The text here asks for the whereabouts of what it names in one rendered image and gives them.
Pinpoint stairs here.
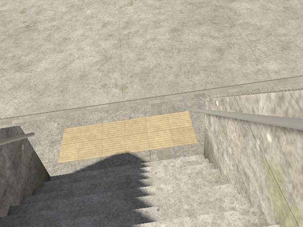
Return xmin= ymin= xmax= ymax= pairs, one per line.
xmin=0 ymin=154 xmax=281 ymax=227

